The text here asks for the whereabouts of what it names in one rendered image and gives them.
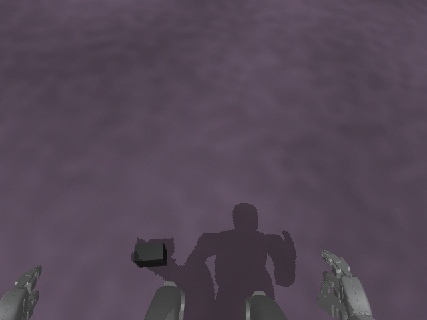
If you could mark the right robot hand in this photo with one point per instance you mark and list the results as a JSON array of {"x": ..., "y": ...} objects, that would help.
[{"x": 349, "y": 296}]

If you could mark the left robot hand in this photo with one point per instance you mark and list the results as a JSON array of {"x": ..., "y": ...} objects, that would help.
[{"x": 17, "y": 304}]

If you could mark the carton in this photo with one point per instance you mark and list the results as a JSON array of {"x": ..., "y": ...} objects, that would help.
[{"x": 150, "y": 254}]

